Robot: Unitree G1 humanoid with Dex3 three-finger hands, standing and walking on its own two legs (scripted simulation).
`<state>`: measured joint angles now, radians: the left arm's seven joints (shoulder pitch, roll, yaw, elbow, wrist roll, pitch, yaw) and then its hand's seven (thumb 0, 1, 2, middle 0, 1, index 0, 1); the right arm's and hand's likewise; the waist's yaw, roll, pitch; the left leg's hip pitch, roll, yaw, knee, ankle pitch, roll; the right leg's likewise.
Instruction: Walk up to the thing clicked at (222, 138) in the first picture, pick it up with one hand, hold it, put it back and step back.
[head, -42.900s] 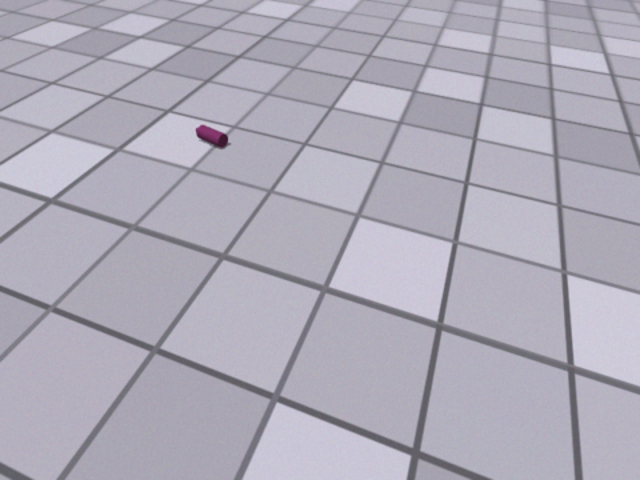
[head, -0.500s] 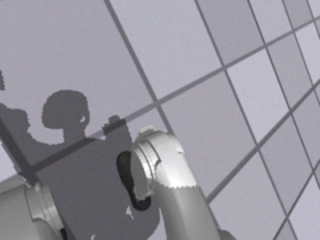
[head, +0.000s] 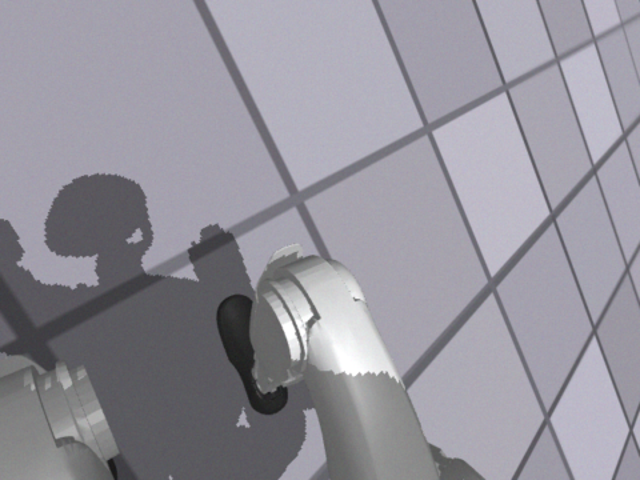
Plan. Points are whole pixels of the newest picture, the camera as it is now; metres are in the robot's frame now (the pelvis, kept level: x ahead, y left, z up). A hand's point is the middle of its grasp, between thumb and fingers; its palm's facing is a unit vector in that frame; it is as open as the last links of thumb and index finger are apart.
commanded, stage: rest palm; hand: left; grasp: from above
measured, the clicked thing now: out of the picture +0.54 +0.27 -0.28
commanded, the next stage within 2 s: close in 0.38 s
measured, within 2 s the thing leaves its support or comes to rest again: neither
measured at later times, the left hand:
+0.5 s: hand out of the picture +0.53 +0.25 -0.26, palm faces -0.46 -0.09 -0.88, open 13.2 cm
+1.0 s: hand out of the picture +0.53 +0.24 -0.25, palm faces -0.45 -0.07 -0.89, open 11.5 cm
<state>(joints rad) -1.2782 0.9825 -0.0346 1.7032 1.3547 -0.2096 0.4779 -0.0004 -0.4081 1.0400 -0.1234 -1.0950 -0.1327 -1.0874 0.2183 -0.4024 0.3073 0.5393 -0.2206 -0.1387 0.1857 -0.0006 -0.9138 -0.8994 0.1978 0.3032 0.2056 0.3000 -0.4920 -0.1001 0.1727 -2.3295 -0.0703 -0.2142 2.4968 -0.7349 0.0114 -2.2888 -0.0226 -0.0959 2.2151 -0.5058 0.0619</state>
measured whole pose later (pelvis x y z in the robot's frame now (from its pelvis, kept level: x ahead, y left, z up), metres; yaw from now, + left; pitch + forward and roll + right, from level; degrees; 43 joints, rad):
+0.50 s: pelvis +0.00 +0.00 +0.00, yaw -1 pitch +33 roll -16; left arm -1.28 1.01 0.00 1.70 1.33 -0.15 0.50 0.00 -0.43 1.05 -0.11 -1.11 -0.12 -1.11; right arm 0.21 -0.39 0.34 0.53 -0.22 -0.18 0.22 0.00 -0.92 -0.90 0.20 0.30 0.21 0.30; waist -0.51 -0.10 0.20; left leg -2.34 -0.06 -0.22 2.50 -0.75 0.01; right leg -2.31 -0.02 -0.10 2.21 -0.51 0.07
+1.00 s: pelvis +0.00 +0.00 +0.00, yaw -1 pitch +32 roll -17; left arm -1.29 1.03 -0.03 1.70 1.33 -0.16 0.51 0.00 -0.17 0.92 -0.27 -1.05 -0.30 -1.03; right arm 0.21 -0.40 0.36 0.52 -0.22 -0.16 0.19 0.00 -0.91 -0.90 0.20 0.30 0.21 0.30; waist -0.53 -0.11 0.22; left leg -2.34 -0.06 -0.22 2.48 -0.72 0.03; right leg -2.29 -0.02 -0.11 2.19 -0.49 0.06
